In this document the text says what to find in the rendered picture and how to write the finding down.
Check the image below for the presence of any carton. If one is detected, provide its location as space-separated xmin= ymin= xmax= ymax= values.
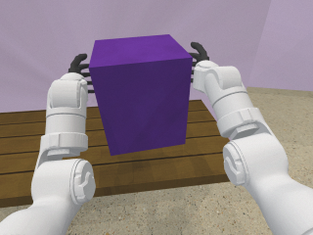
xmin=88 ymin=34 xmax=193 ymax=156

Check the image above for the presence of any left robot upper arm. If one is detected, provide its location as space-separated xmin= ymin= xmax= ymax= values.
xmin=0 ymin=159 xmax=96 ymax=235

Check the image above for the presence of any left robot hand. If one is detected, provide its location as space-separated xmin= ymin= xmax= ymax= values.
xmin=68 ymin=53 xmax=95 ymax=94

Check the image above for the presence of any right robot hand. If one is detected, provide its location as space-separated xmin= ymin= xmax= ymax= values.
xmin=188 ymin=42 xmax=209 ymax=83

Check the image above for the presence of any robot left forearm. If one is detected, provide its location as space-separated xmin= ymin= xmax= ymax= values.
xmin=31 ymin=72 xmax=88 ymax=200

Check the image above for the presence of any table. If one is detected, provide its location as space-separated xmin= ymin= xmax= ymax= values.
xmin=0 ymin=99 xmax=230 ymax=209

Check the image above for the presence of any right robot upper arm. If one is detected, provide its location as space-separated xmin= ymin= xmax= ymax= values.
xmin=222 ymin=132 xmax=313 ymax=235

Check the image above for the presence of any robot right forearm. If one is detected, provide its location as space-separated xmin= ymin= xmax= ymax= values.
xmin=193 ymin=60 xmax=289 ymax=170

